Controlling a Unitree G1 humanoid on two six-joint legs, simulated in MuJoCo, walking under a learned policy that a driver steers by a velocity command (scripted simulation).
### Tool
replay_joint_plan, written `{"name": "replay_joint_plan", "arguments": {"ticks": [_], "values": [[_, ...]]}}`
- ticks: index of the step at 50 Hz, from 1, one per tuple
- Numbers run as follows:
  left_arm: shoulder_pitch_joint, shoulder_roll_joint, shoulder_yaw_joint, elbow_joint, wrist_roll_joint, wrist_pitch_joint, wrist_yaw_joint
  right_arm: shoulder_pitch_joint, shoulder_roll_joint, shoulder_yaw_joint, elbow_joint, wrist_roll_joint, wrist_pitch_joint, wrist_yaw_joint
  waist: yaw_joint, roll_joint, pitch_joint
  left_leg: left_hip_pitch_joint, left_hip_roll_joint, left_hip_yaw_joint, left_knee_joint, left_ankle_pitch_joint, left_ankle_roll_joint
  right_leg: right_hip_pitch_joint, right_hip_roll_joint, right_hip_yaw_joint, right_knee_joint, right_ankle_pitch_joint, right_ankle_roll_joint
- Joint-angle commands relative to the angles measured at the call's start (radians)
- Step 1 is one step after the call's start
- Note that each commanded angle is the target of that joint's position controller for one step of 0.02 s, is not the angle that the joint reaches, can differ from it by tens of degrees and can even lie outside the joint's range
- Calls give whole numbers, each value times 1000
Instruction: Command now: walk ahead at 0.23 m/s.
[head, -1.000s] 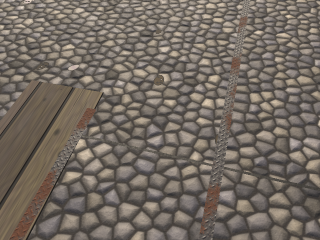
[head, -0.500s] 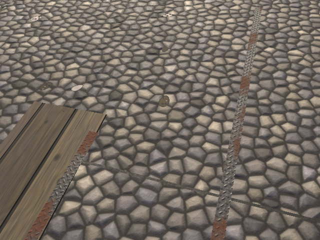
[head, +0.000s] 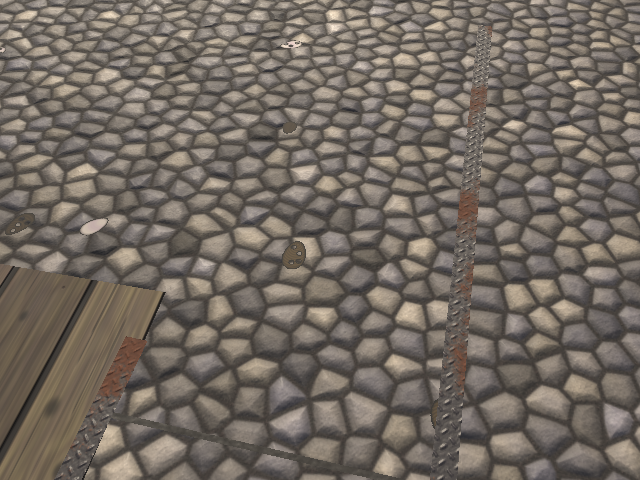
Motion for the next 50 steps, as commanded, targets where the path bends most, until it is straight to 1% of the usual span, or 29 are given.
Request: {"name": "replay_joint_plan", "arguments": {"ticks": [1, 3, 6, 8, 9, 10, 11, 12, 13, 14, 15, 16, 18, 19, 20, 23, 24, 26, 32, 40, 41, 42, 43, 44, 45, 46, 47, 48, 50], "values": [[116, 10, 2, -12, 15, 15, 8, -79, -124, -14, -59, -2, -10, -23, 77, 97, -49, -131, 230, -66, -87, 627, 149, 168, -3, -34, -204, 146, 28], [37, 5, -4, -26, 13, 20, 5, -38, -149, -17, -44, 7, 2, -33, 40, 101, -69, -88, 230, -61, -71, 568, 134, 200, 17, -44, -339, 227, 32], [-28, 35, 1, -40, 8, 31, 1, -9, -159, -19, -20, 16, 20, -38, 15, 110, -72, -23, 267, -106, -39, 447, 131, 228, 31, -28, -452, 231, 31], [-40, 53, 7, -46, 14, 29, -3, -21, -152, -19, -12, 26, 29, -40, 23, 113, -69, 11, 280, -138, 18, 386, 117, 256, 44, -28, -534, 191, 10], [-14, 59, 12, -35, 20, 24, -3, -37, -142, -16, -11, 36, 33, -43, 45, 100, -76, 17, 260, -140, 68, 324, 94, 311, 56, -39, -621, 231, -6], [22, 90, 24, -17, 27, 21, 0, -6, -120, -10, -3, 37, 34, -44, 48, 65, -92, 18, 214, -139, 129, 245, 55, 393, 45, -26, -707, 362, -25], [60, 150, 38, -9, 34, 22, 7, 64, -96, -3, 3, 16, 27, -46, 15, -8, -146, -42, 149, -109, 218, 91, 13, 538, -55, 62, -660, 681, -60], [59, 149, 35, -1, 29, 34, 10, 195, -18, 16, 40, 4, 24, -43, -42, -149, -208, -173, 82, -62, 292, -227, -36, 685, -157, 155, -619, 777, -177], [70, 61, 16, 6, 25, 41, 3, 168, -24, 19, 44, 12, 37, -51, -8, -156, -221, -176, 80, -51, 341, -337, -64, 636, -195, 224, -667, 589, -232], [52, 33, 8, 5, 23, 43, -3, 101, -62, 10, 29, 20, 56, -60, 0, -125, -183, -175, 86, -55, 340, -340, -73, 567, -176, 249, -710, 402, -223], [8, 42, 7, -3, 25, 47, -4, 65, -69, 6, 24, 21, 76, -68, -9, -104, -159, -156, 98, -62, 314, -309, -77, 507, -155, 245, -735, 257, -197], [-44, 54, 8, -17, 24, 50, -5, 54, -70, 5, 26, 13, 94, -72, -23, -93, -135, -109, 108, -67, 260, -261, -78, 433, -130, 219, -757, 115, -163], [-117, 68, 12, -32, 15, 57, -1, 55, -69, 8, 38, 3, 115, -71, -39, -74, -62, -39, 116, -65, 165, -195, -66, 299, -45, 123, -780, -126, -82], [-104, 58, 12, -25, 12, 57, -1, 53, -92, 2, 51, 7, 112, -70, -17, -24, -12, -76, 109, -57, 166, -219, -60, 305, 3, 66, -765, -120, -58], [-75, 56, 13, -8, 12, 53, 0, 54, -86, 2, 60, 12, 104, -71, -9, 0, -8, -88, 110, -59, 157, -206, -55, 339, 19, 50, -730, -30, -52], [-24, 55, 18, 23, 2, 41, 2, 56, -83, 1, 77, 13, 81, -68, 8, 37, -74, -80, 121, -69, 151, -103, -67, 463, 27, 21, -627, 326, -82], [-19, 51, 19, 29, 2, 42, 1, 54, -79, 1, 81, 14, 78, -68, 12, 44, -95, -76, 121, -69, 156, -76, -69, 492, 28, 15, -606, 393, -91], [-21, 46, 21, 37, 2, 49, -1, 49, -70, 2, 87, 17, 79, -67, 16, 49, -100, -72, 120, -66, 161, -60, -72, 508, 28, 11, -591, 422, -99], [-39, 37, 25, 61, 4, 73, 0, 62, -58, 3, 105, 17, 94, -74, 15, 45, -45, -77, 118, -63, 155, -88, -68, 474, 44, -3, -598, 326, -88], [-48, 34, 28, 93, 5, 90, 8, 84, -47, 4, 116, 16, 89, -79, 21, 42, -7, -100, 121, -64, 130, -135, -66, 477, 55, -10, -613, 237, -69], [-30, 24, 26, 109, 5, 92, 8, 111, -37, 5, 129, 17, 90, -79, 19, 44, -24, -94, 116, -60, 113, -244, -58, 485, 68, -20, -618, 104, -67], [-22, 31, 30, 117, -1, 94, 9, 118, -50, 0, 131, 24, 91, -80, 21, 60, 3, -115, 118, -71, 101, -382, -37, 457, 92, -40, -606, -101, -66], [-25, 41, 34, 119, -5, 93, 9, 112, -71, -8, 122, 29, 90, -82, 20, 82, 45, -136, 135, -102, 82, -510, -7, 400, 114, -58, -587, -272, -65], [-47, 42, 34, 113, -6, 84, 8, 123, -84, -13, 113, 34, 84, -84, 8, 94, 91, -141, 168, -155, 46, -607, 25, 329, 124, -63, -563, -348, -63], [-84, 31, 32, 98, -11, 68, 3, 155, -103, -20, 112, 40, 72, -84, -13, 124, 125, -111, 228, -241, -9, -664, 64, 251, 132, -78, -506, -326, -59], [-121, 11, 28, 83, -18, 47, -5, 169, -141, -33, 112, 45, 59, -83, -22, 185, 159, -60, 323, -367, -83, -678, 109, 168, 140, -119, -416, -213, -52], [-140, 4, 25, 72, -18, 29, -14, 142, -167, -44, 106, 46, 45, -83, -16, 221, 193, -31, 409, -458, -110, -626, 146, 102, 104, -106, -345, -139, -60], [-145, 10, 26, 68, -18, 15, -22, 134, -153, -45, 100, 43, 34, -80, -10, 206, 197, 5, 436, -471, -102, -533, 157, 58, 76, -91, -316, -145, -70], [-125, 10, 27, 69, -25, -2, -32, 124, -127, -43, 90, 47, 24, -67, 12, 179, 178, 51, 409, -395, -53, -358, 127, 84, 63, -104, -385, -188, -83]]}}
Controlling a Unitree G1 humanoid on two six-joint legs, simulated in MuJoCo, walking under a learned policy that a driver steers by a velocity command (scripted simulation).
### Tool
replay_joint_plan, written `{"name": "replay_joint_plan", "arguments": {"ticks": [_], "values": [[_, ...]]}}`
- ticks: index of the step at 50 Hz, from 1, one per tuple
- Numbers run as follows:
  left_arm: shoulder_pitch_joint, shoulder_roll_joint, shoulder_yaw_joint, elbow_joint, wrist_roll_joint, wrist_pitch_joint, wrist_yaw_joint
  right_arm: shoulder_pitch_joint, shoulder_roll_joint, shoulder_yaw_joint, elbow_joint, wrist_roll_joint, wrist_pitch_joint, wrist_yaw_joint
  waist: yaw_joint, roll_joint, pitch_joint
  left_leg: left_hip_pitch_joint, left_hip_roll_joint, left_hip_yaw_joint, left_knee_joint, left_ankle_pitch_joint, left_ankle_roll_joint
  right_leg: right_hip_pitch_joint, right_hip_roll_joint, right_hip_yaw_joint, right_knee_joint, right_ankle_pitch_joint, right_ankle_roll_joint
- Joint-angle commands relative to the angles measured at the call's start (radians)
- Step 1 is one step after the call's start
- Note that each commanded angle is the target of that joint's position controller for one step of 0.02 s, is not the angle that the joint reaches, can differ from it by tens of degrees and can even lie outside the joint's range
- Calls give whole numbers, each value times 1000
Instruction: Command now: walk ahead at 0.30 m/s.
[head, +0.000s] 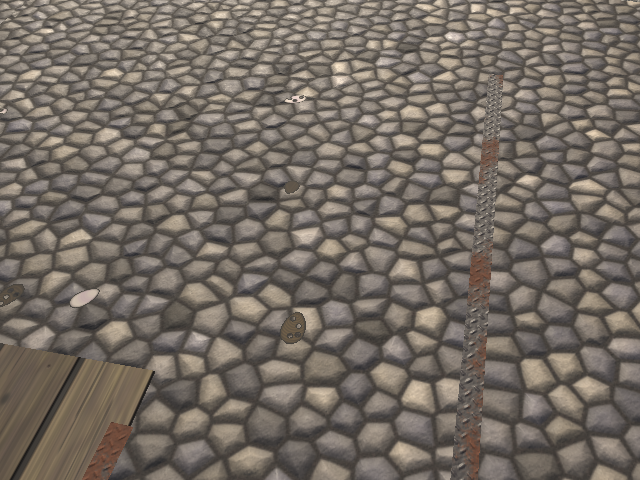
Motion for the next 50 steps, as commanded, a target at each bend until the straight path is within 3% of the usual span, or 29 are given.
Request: {"name": "replay_joint_plan", "arguments": {"ticks": [1, 3, 4, 5, 6, 7, 9, 11, 15, 18, 21, 25, 27, 28, 29, 30, 31, 32, 33, 34, 35, 37, 41, 45, 50], "values": [[-87, 59, 11, -71, -13, -49, -16, -23, -149, -30, -46, 11, -23, 12, 43, 103, 194, -108, 257, -274, -258, 11, 175, -76, -33, -17, -113, -5, -21], [118, 100, 42, 8, -7, -43, -15, -67, -157, -30, -69, 6, -22, 19, 128, 72, 100, -256, 143, -139, -86, 265, 116, 281, 24, -26, -191, 110, -21], [267, 180, 68, 39, -4, -44, -12, -95, -112, -18, -96, 9, -28, 20, 180, -113, 49, -414, 23, 1, 238, 365, 48, 447, -134, 260, -333, 22, -99], [393, 239, 73, 56, 0, -49, -21, -94, -47, -2, -130, 6, -46, 16, 202, -339, -38, -612, -79, 17, 593, -14, 9, 594, -367, 711, -529, -20, -235], [315, 156, 37, 46, 17, -62, -24, -125, -83, -14, -145, 21, -59, 22, 144, -217, -4, -696, -31, -106, 769, -73, 39, 533, -413, 767, -543, -32, -234], [217, 115, 19, 15, 18, -70, -26, -139, -100, -20, -153, 33, -64, 31, 103, -147, 52, -720, 22, -115, 806, 12, 71, 461, -384, 632, -535, 5, -197], [128, 94, 1, -15, 21, -71, -34, -148, -105, -34, -148, 19, -64, 30, 57, -64, 76, -677, 94, -92, 705, 175, 92, 365, -300, 417, -565, 116, -134], [152, 74, -12, -6, 27, -61, -29, -139, -105, -47, -144, 13, -46, 32, 39, -88, 68, -607, 111, -61, 622, 230, 79, 321, -238, 283, -586, 238, -102], [224, 128, -9, 7, 32, -54, -3, -276, -73, -45, -197, 1, -25, 32, 56, -70, 103, -685, 113, -29, 441, 325, 23, 313, -240, 218, -623, 349, -122], [236, 144, -5, -3, 33, -48, 9, -397, -65, -36, -240, 0, -27, 39, 79, -87, 122, -665, 94, -15, 248, 432, 7, 293, -230, 173, -643, 350, -115], [283, 141, -2, 4, 21, -45, 10, -490, -76, -31, -269, 4, -32, 51, 102, -85, 144, -625, 67, 1, 133, 480, 5, 299, -232, 160, -641, 345, -114], [289, 155, 11, 4, 7, -34, 17, -548, -97, -29, -306, 9, -53, 72, 87, -97, 156, -577, 49, -23, 25, 446, 23, 366, -269, 182, -578, 373, -102], [259, 177, 22, -8, 7, -28, 18, -488, -136, -43, -302, 10, -63, 75, 39, -126, 110, -443, 18, -11, -7, 388, 38, 377, -278, 194, -501, 500, -83], [238, 184, 24, -17, 11, -24, 17, -398, -168, -60, -282, 11, -66, 71, -14, -140, 49, -307, -14, 12, -10, 352, 53, 366, -254, 178, -391, 667, -66], [218, 165, 17, -29, 20, -21, 14, -212, -216, -86, -231, 14, -66, 63, -101, -135, -67, -61, -19, 13, -2, 343, 80, 288, -195, 140, -177, 733, -34], [222, 116, -2, -65, 37, -20, 10, -20, -304, -107, -202, -7, -65, 50, -150, -16, -250, 268, 193, -217, 10, 264, 140, 68, -115, 92, 164, 452, 6], [353, -32, -34, -75, 7, -38, 8, 18, -343, -108, -188, -30, -62, 60, -63, 291, -403, 512, 412, -703, -174, 34, 269, -257, 42, 111, 488, -177, 53], [308, 78, -9, -68, -23, -53, 9, -33, -239, -80, -204, -26, -66, 64, -74, 218, -334, 424, 386, -752, -261, -43, 236, -337, -8, 221, 626, -173, 38], [221, 129, 7, -97, -34, -57, 11, -124, -177, -61, -217, -18, -68, 62, -57, 151, -188, 283, 367, -571, -263, -15, 187, -394, -57, 191, 652, -83, 22], [179, 131, 12, -105, -24, -54, 19, -203, -148, -51, -227, -17, -69, 64, -25, 60, -115, 126, 336, -433, -282, 101, 163, -349, -110, 173, 621, 16, 18], [161, 124, 22, -108, -9, -46, 24, -247, -125, -47, -222, -25, -71, 66, 4, 43, -68, 5, 294, -322, -310, 189, 145, -295, -143, 171, 569, 77, 15], [198, 83, 29, -108, -13, -17, 19, -260, -97, -43, -201, -37, -73, 63, 48, 87, -38, -94, 247, -175, -358, 259, 137, -213, -176, 171, 514, 121, 7], [103, 84, 39, -164, -5, 18, 18, -227, -144, -57, -178, -35, -78, 41, 55, 39, 35, -115, 255, -49, -416, 348, 167, -321, -188, 178, 430, 221, 21], [2, 89, 40, -204, 2, 11, -2, -182, -172, -63, -174, -40, -66, 21, 35, 18, 63, -43, 252, 50, -425, 404, 161, -400, -169, 173, 246, 379, 42], [-185, 68, 20, -278, 7, 4, -38, -99, -203, -71, -169, -27, -45, 9, -33, -5, 115, 70, 267, 155, -407, 451, 145, -418, -155, 63, 38, 420, 32]]}}
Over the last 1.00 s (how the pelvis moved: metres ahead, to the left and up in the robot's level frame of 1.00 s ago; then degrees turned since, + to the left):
0.16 -0.05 -0.02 1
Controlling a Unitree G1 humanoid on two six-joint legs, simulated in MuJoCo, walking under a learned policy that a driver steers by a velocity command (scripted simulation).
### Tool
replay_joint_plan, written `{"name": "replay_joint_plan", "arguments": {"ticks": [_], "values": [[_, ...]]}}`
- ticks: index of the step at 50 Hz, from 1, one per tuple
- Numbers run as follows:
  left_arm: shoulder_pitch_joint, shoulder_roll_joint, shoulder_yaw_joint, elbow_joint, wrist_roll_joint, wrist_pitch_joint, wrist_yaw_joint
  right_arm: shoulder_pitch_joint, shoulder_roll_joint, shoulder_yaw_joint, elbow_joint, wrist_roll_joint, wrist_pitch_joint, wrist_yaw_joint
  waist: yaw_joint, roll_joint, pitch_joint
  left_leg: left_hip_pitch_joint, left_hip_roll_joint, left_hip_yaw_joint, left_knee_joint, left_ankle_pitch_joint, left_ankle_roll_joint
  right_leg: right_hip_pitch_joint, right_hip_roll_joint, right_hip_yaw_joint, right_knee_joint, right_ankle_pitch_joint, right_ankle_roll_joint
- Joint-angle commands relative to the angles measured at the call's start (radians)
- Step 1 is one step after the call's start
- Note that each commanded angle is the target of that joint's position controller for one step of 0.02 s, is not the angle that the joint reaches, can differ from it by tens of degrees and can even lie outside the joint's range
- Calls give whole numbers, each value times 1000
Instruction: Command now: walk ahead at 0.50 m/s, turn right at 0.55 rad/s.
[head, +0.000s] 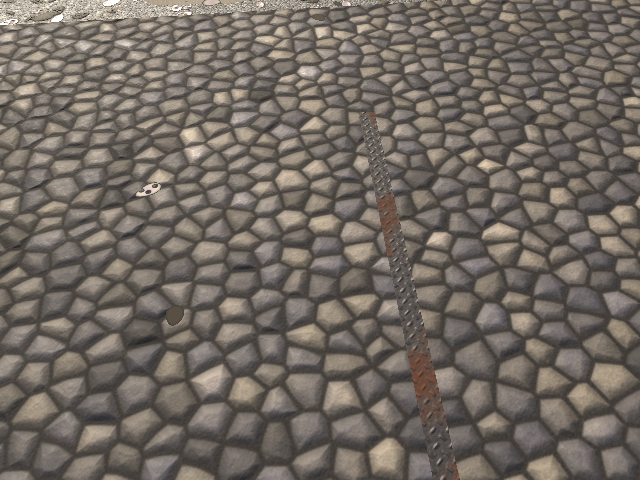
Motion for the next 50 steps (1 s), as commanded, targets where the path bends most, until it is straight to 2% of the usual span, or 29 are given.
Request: {"name": "replay_joint_plan", "arguments": {"ticks": [1, 3, 5, 6, 7, 8, 9, 10, 11, 12, 13, 14, 15, 17, 20, 24, 28, 31, 33, 34, 35, 36, 37, 38, 39, 41, 44, 46, 50], "values": [[-137, 17, -11, -103, 0, -12, -25, 4, -167, -33, -55, 11, 2, -9, -14, 52, 118, 5, 315, -79, -90, 285, 137, -64, -3, -51, -96, -3, -10], [-167, 22, -13, -132, -3, -11, -38, 14, -182, -40, -57, 21, 16, -7, -14, 66, 121, 62, 329, -54, -44, 359, 127, -49, 13, -87, -138, -79, -27], [-142, 51, -1, -151, -5, -8, -45, -12, -209, -47, -70, 29, 27, -8, 24, 100, 79, 83, 331, -19, 61, 658, 107, 64, 70, -146, -161, -176, -60], [-86, 76, 12, -147, -6, -6, -46, -26, -226, -52, -78, 34, 34, -9, 64, 124, 32, 86, 329, -6, 162, 846, 96, 161, 113, -178, -159, -225, -81], [38, 117, 36, -122, -11, -6, -44, -49, -236, -53, -86, 39, 42, -10, 137, 128, -36, 61, 308, 13, 337, 967, 79, 323, 165, -202, -199, -224, -111], [211, 188, 75, -75, -12, -4, -30, -56, -227, -47, -96, 40, 44, -10, 222, 97, -129, -68, 266, 27, 582, 878, 37, 600, 202, -174, -270, -157, -153], [302, 295, 101, -50, -10, 4, -7, -37, -132, -19, -129, -2, 31, -6, 200, -121, -192, -388, 188, 14, 926, 178, -10, 871, -19, 173, -281, -113, -217], [271, 340, 96, -89, 2, -14, -15, 10, -52, 9, -189, 12, -14, 8, 110, -238, -356, -725, -15, -214, 1203, -354, -45, 1120, -216, 780, -485, -342, -420], [297, 243, 67, -86, 12, -26, -24, -142, -145, -10, -212, 56, -51, 19, 184, -72, -316, -842, 28, -344, 1239, -291, -14, 1107, -208, 747, -571, -325, -355], [257, 198, 55, -82, 10, -37, -24, -183, -147, -10, -228, 71, -65, 22, 161, -55, -194, -887, 68, -332, 1179, -196, 15, 1001, -176, 587, -558, -244, -313], [170, 160, 42, -103, 4, -42, -23, -171, -142, -11, -207, 49, -65, 12, 108, 35, -126, -817, 118, -338, 1095, -115, 18, 838, -127, 456, -552, -145, -275], [103, 126, 31, -120, 7, -44, -19, -152, -156, -22, -196, 28, -55, 7, 68, 31, -92, -734, 148, -340, 1012, -73, 11, 707, -88, 364, -560, -60, -252], [78, 111, 24, -134, 15, -45, -14, -133, -159, -28, -195, 24, -38, 9, 42, 14, -83, -669, 165, -345, 974, -46, 3, 629, -64, 325, -583, -26, -245], [94, 133, 27, -133, 9, -51, -2, -141, -137, -28, -209, 10, -14, 9, 29, 18, -64, -641, 158, -327, 889, -12, -27, 557, -42, 280, -609, 53, -251], [155, 169, 35, -123, 5, -51, 20, -253, -115, -20, -252, -2, -3, 3, 58, 6, -20, -686, 126, -310, 696, 132, -66, 523, -11, 228, -624, 87, -238], [206, 166, 33, -114, 1, -42, 31, -389, -90, -6, -294, 9, -13, 18, 112, -53, 10, -623, 61, -300, 399, 345, -61, 499, 35, 199, -609, -44, -182], [256, 166, 34, -96, -5, -34, 33, -456, -115, -6, -333, 21, -29, 38, 137, -69, 18, -584, 31, -318, 284, 347, -41, 564, -1, 276, -539, -87, -166], [247, 172, 37, -103, -2, -21, 44, -415, -149, -16, -335, 24, -46, 48, 105, -100, 7, -518, 21, -325, 243, 227, -13, 629, -31, 354, -452, -50, -149], [211, 144, 27, -124, 2, -15, 42, -246, -189, -38, -296, 14, -56, 41, 17, -107, -76, -273, 21, -305, 200, 213, 34, 598, 34, 337, -296, 79, -108], [194, 96, 6, -150, 17, -18, 36, -84, -241, -52, -279, -3, -57, 33, -55, -29, -219, 1, 168, -437, 236, 182, 96, 470, 96, 266, -33, -15, -71], [350, 17, -15, -172, -6, -30, 35, 31, -322, -72, -251, -18, -45, 31, 4, 300, -366, 374, 415, -893, 172, 46, 262, 97, 248, 145, 319, -525, 7], [378, 109, -7, -156, -28, -34, 37, 28, -246, -56, -250, 10, -39, 38, 0, 318, -356, 381, 464, -1082, 98, -193, 280, -62, 176, 164, 484, -605, 15], [271, 184, 12, -160, -25, -28, 37, -29, -162, -34, -272, 16, -31, 34, -28, 190, -206, 249, 414, -917, 76, -223, 226, -104, 131, 155, 527, -514, 21], [197, 183, 13, -173, -9, -23, 38, -79, -138, -23, -275, 9, -21, 33, -17, 104, -115, 99, 361, -765, 63, -125, 189, -69, 93, 115, 502, -431, 24], [155, 162, 13, -187, 6, -24, 36, -110, -121, -15, -265, 2, -15, 36, 4, 86, -46, -29, 313, -668, 37, -14, 179, -33, 70, 109, 445, -382, 22], [175, 117, 9, -187, -2, -19, 27, -119, -107, -8, -247, -5, -20, 40, 45, 129, -16, -143, 255, -543, -14, 90, 171, 52, 40, 99, 365, -343, 13], [149, 78, -3, -204, 4, -13, 25, -95, -141, -19, -218, 11, -34, 43, 58, 115, -6, -159, 261, -465, -62, 215, 209, 35, 30, 78, 245, -306, 20], [95, 72, -11, -223, 13, -18, 22, -83, -166, -24, -206, 17, -31, 39, 52, 96, -5, -136, 266, -421, -78, 280, 217, 10, 15, 58, 134, -219, 30], [-35, 51, -28, -250, 8, -36, 2, -41, -192, -25, -185, 29, -11, 32, 6, 96, 18, -134, 220, -309, -82, 310, 179, 73, 28, -11, -109, -32, 33]]}}
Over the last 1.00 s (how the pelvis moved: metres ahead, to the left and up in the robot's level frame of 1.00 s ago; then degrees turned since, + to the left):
0.44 0.03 0.01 -17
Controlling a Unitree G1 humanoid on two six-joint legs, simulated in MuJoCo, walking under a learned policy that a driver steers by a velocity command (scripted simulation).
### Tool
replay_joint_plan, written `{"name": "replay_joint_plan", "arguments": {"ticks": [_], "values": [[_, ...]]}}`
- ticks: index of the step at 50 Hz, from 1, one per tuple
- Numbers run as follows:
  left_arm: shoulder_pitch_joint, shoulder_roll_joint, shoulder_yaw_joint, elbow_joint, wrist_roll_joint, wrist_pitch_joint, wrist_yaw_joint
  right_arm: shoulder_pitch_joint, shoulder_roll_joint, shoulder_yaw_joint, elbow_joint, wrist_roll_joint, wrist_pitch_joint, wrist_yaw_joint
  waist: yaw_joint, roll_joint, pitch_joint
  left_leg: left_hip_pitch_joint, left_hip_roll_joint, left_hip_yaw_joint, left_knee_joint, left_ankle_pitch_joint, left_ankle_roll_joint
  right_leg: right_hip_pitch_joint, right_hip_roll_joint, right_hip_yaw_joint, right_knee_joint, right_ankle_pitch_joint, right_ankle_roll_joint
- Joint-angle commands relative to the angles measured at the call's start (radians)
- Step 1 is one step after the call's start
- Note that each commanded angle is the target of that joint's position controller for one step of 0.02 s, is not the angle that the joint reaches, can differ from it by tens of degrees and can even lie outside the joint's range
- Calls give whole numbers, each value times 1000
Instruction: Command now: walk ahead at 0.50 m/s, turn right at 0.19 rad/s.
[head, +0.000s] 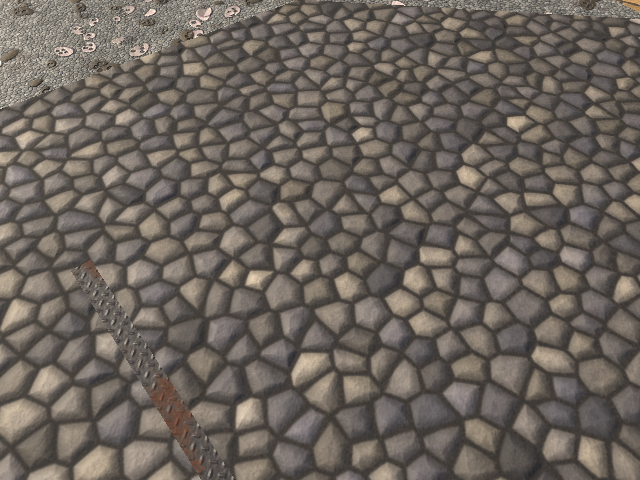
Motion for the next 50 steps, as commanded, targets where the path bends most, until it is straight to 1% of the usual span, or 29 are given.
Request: {"name": "replay_joint_plan", "arguments": {"ticks": [1, 4, 6, 8, 9, 10, 11, 12, 13, 14, 15, 17, 20, 24, 28, 31, 33, 34, 35, 36, 37, 38, 39, 40, 41, 42, 43, 45, 50], "values": [[-88, 14, -8, -80, -4, -22, -15, -50, -174, -31, -67, 11, -7, -6, 12, 115, 15, -13, 235, -128, -106, 249, 154, 43, 11, -50, -154, 122, 5], [-166, 27, -8, -110, -12, -26, -28, 7, -189, -30, -40, 19, 10, -5, -10, 128, 38, 55, 273, -138, -81, 245, 147, 52, 34, -71, -238, 86, -8], [-184, 45, -3, -125, -12, -30, -35, 21, -198, -31, -25, 25, 22, -6, 2, 145, 45, 96, 300, -156, -41, 302, 135, 85, 50, -76, -287, 20, -32], [-54, 88, 23, -94, -4, -38, -33, -5, -214, -30, -22, 32, 33, -12, 99, 147, -22, 82, 275, -134, 113, 527, 105, 305, 97, -105, -373, 22, -67], [100, 142, 50, -47, 5, -38, -23, -6, -191, -20, -26, 27, 33, -14, 169, 126, -124, -4, 222, -97, 294, 558, 75, 551, 88, -91, -369, 54, -96], [296, 231, 75, -19, 23, -32, -6, -19, -122, 8, -64, -5, 24, -14, 240, -11, -291, -238, 155, -51, 632, 233, 28, 869, -144, 152, -328, 105, -167], [300, 274, 75, -17, 32, -25, -6, 88, -28, 35, -79, 7, 4, -11, 168, -243, -396, -569, 11, -104, 924, -386, -13, 1071, -347, 572, -451, -68, -297], [294, 180, 54, -16, 23, -27, -8, 28, -144, 5, -65, 34, -4, -9, 208, -127, -328, -664, 57, -204, 1035, -374, -9, 998, -318, 565, -494, -161, -274], [238, 138, 38, -12, 13, -30, -8, -39, -168, -6, -90, 45, -5, -6, 189, -107, -196, -708, 97, -188, 1038, -283, -3, 883, -280, 402, -513, -124, -235], [173, 105, 27, -11, 12, -34, -12, -70, -155, -6, -90, 36, 1, -10, 156, -55, -133, -672, 134, -175, 999, -201, -8, 760, -232, 294, -547, -71, -210], [121, 79, 21, -10, 14, -40, -16, -79, -146, -11, -91, 24, 12, -13, 124, -60, -80, -636, 158, -176, 953, -140, -14, 659, -197, 215, -588, -39, -196], [70, 58, 21, 4, 23, -58, -18, -41, -106, -10, -79, 27, 42, -13, 74, -68, -47, -546, 177, -183, 924, -72, -26, 541, -170, 107, -660, 26, -186], [67, 78, 32, 35, 31, -74, -7, -75, -79, -10, -99, 23, 65, -16, 58, -26, -5, -587, 176, -200, 867, 19, -45, 511, -168, -12, -703, 134, -187], [92, 106, 41, 68, 30, -69, 11, -172, -61, -5, -134, 15, 61, 2, 82, -9, 29, -611, 162, -179, 649, 214, -46, 548, -145, -147, -715, 166, -160], [152, 143, 54, 99, 16, -52, 21, -315, -44, 9, -193, 11, 58, 27, 139, 14, 77, -615, 148, -105, 478, 254, -19, 628, -172, -217, -707, 172, -146], [180, 163, 63, 122, -1, -30, 22, -370, -55, 8, -237, 13, 59, 43, 148, 5, 90, -634, 132, -63, 415, 152, 16, 735, -202, -244, -646, 253, -128], [164, 190, 69, 122, -7, -16, 26, -347, -79, -4, -253, 14, 62, 50, 116, -24, 52, -546, 80, -7, 399, 52, 52, 771, -205, -273, -542, 535, -105], [154, 205, 73, 119, -11, -8, 29, -290, -102, -17, -248, 16, 65, 48, 79, -45, 5, -455, 38, 26, 403, 0, 73, 776, -199, -285, -443, 713, -92], [136, 213, 72, 116, -15, 2, 31, -163, -140, -41, -220, 20, 66, 44, 3, -40, -63, -286, -13, 51, 362, 6, 103, 744, -173, -310, -268, 811, -70], [142, 196, 63, 111, -13, 2, 35, 2, -210, -78, -177, 21, 70, 28, -75, -6, -151, -9, -37, 11, 311, 67, 142, 600, -130, -325, -24, 699, -28], [209, 81, 29, 66, 29, -14, 30, 66, -335, -109, -163, 22, 77, 7, -25, 242, -229, 339, 212, -425, 288, 61, 272, 187, -11, -311, 354, -14, 39], [199, 50, 5, 36, 17, -58, 17, 50, -338, -96, -204, 16, 61, 14, 3, 263, -397, 498, 369, -929, 90, -115, 416, -42, 146, -59, 565, -498, 56], [66, 132, 25, 9, -26, -84, 5, 47, -255, -71, -202, 8, 48, 22, -51, 144, -319, 465, 355, -843, 29, -113, 351, -154, 92, 31, 591, -430, 30], [29, 124, 21, -4, -34, -97, 3, 7, -218, -61, -199, 10, 39, 22, -24, 123, -200, 334, 320, -701, 35, -57, 315, -175, 52, 19, 526, -344, 8], [33, 120, 22, 10, -9, -99, 13, -66, -180, -50, -211, 14, 36, 20, 26, 58, -123, 177, 274, -584, 38, 38, 280, -119, 9, 17, 438, -275, 6], [50, 135, 32, 19, 11, -91, 18, -121, -145, -38, -228, 6, 36, 15, 66, 73, -89, 54, 240, -503, 24, 136, 262, -37, -19, 20, 366, -231, 11], [67, 137, 36, 22, 17, -76, 17, -146, -136, -34, -245, -3, 36, 11, 91, 90, -78, -21, 217, -472, 2, 183, 259, 22, -28, 22, 335, -204, 18], [73, 111, 32, 17, 25, -55, 17, -142, -151, -39, -249, 0, 31, 1, 104, 88, -70, -92, 195, -418, -22, 280, 267, 54, -21, 3, 258, -166, 45], [-97, 60, 10, -32, 26, -50, 12, -69, -181, -48, -229, 13, 38, -27, 48, 115, -26, -144, 123, -324, -15, 257, 208, 66, 39, -15, -93, 116, 85]]}}
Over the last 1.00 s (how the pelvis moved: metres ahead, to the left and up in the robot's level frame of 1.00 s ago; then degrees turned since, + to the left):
0.55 -0.12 0.01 -32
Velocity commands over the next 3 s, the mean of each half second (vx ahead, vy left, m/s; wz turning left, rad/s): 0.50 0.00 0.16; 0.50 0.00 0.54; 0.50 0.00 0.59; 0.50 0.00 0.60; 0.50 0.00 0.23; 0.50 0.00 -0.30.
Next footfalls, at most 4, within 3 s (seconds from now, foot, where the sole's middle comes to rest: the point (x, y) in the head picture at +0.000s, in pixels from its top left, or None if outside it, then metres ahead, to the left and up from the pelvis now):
0.18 right None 0.27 -0.15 -0.78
0.72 left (238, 468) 0.52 0.14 -0.78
1.22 right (265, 322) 0.86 0.08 -0.78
1.74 left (100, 325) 0.88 0.47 -0.78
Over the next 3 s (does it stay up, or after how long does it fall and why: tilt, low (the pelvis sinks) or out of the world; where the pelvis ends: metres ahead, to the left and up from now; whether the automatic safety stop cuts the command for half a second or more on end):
stays up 1.16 0.89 0.00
